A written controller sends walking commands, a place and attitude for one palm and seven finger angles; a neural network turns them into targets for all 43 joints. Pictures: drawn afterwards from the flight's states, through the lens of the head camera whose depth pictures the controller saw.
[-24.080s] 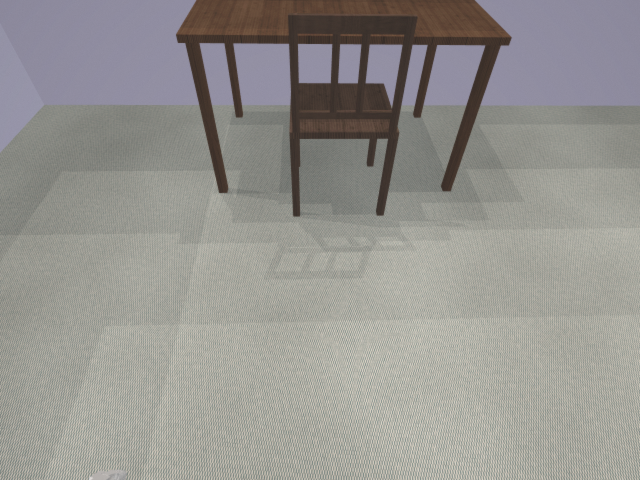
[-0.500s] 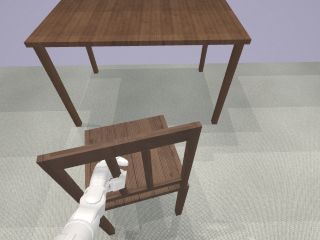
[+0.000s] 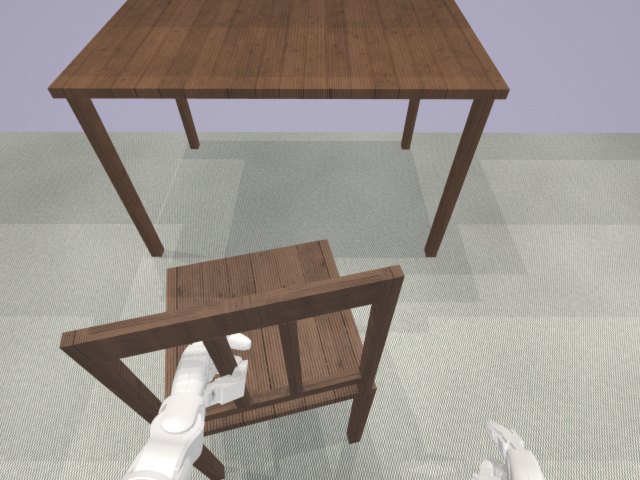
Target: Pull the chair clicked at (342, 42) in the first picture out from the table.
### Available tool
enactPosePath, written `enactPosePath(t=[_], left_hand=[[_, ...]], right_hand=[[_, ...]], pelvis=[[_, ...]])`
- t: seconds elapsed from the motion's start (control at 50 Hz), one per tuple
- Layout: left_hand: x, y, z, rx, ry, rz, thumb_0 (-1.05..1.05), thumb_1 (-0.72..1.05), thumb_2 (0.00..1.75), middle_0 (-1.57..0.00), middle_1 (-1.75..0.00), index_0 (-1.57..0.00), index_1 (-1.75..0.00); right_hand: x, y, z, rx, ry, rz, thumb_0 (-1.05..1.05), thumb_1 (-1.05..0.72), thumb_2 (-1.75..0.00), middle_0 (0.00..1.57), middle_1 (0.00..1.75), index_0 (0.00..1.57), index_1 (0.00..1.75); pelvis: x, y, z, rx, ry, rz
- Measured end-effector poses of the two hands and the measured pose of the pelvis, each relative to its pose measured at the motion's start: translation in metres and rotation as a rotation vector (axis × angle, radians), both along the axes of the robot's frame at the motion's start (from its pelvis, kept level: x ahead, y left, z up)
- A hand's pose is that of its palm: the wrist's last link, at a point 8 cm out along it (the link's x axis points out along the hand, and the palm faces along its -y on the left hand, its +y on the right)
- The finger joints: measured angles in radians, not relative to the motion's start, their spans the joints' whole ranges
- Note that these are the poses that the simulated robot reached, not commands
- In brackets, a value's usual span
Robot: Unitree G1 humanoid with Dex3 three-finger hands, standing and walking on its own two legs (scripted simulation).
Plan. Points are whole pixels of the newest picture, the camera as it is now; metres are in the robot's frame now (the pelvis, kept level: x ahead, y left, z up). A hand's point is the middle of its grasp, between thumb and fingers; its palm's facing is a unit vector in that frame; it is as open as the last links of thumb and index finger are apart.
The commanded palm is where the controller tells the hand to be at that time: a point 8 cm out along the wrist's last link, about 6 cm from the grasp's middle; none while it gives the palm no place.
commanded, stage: open the thumb and straighten the fingers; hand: left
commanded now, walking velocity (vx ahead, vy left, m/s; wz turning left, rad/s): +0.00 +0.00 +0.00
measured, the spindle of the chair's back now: (230, 372) +0.29 +0.16 -0.11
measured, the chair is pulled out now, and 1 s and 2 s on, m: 0.57 0.57 0.57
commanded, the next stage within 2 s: draw the fingers out of the gap in 0.82 s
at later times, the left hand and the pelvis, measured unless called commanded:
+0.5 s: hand (229, 372) +0.27 +0.15 -0.07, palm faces +0.02 -0.99 -0.16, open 12.7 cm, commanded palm +0.24 +0.19 -0.05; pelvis +0.01 +0.01 -0.03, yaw +1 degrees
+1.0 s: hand (229, 383) +0.26 +0.15 -0.07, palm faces +0.02 -0.99 -0.15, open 17.4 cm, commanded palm +0.22 +0.20 -0.05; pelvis +0.01 +0.01 -0.04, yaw +2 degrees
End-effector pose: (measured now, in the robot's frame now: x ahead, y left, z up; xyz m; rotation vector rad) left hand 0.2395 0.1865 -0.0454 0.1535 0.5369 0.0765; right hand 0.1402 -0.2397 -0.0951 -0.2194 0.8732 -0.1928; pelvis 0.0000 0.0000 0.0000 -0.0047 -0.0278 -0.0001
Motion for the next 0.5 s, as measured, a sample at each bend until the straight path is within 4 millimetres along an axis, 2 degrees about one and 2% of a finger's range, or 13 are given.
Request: enactPosePath(t=[0.16, 0.24, 0.3, 0.38, 0.5], left_hand=[[0.001, 0.002, -0.002, -0.026, -0.007, 0.011, 0.05, 0.62, 0.78, -0.20, -1.19, -0.50, -1.45], [0.004, 0.005, -0.001, -0.025, -0.041, -0.020, 0.04, 0.52, 0.72, -0.25, -1.25, -0.50, -1.45], [0.006, 0.006, -0.001, -0.019, -0.052, -0.035, 0.03, 0.34, 0.64, -0.28, -1.28, -0.50, -1.45], [0.009, 0.011, -0.004, -0.018, -0.039, -0.027, 0.02, 0.02, 0.48, -0.33, -1.28, -0.49, -1.41], [0.010, 0.014, -0.004, -0.009, -0.028, -0.018, 0.01, -0.34, 0.30, -0.34, -1.12, -0.40, -1.18]], right_hand=[[-0.014, 0.000, -0.005, 0.039, 0.028, -0.021, 0.01, -0.91, -0.90, 0.20, 0.30, 0.20, 0.30], [-0.018, -0.005, -0.009, 0.044, 0.010, -0.018, 0.01, -0.91, -0.90, 0.20, 0.30, 0.20, 0.30], [-0.019, -0.008, -0.013, 0.037, -0.001, -0.017, 0.01, -0.91, -0.90, 0.20, 0.30, 0.20, 0.30], [-0.016, -0.009, -0.020, 0.026, -0.009, -0.014, 0.01, -0.91, -0.90, 0.20, 0.30, 0.20, 0.30], [-0.004, -0.002, -0.027, 0.029, -0.043, -0.004, 0.01, -0.91, -0.90, 0.20, 0.30, 0.20, 0.30]], pelvis=[[0.001, -0.001, -0.003, 0.003, 0.039, 0.019], [0.000, 0.001, -0.010, 0.003, 0.085, 0.020], [0.001, 0.003, -0.016, 0.002, 0.113, 0.017], [0.003, 0.006, -0.023, 0.002, 0.141, 0.015], [0.007, 0.010, -0.030, 0.001, 0.168, 0.017]])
